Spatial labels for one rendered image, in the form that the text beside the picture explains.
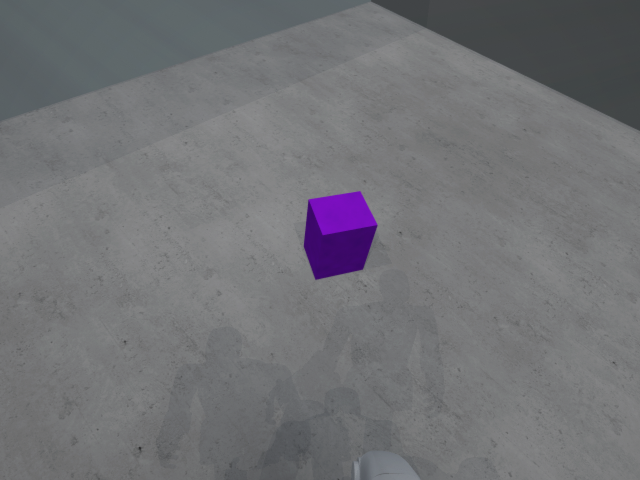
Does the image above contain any carton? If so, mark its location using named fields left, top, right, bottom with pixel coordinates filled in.
left=304, top=191, right=378, bottom=280

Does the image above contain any robot right thigh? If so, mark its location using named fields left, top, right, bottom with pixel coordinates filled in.
left=351, top=451, right=421, bottom=480

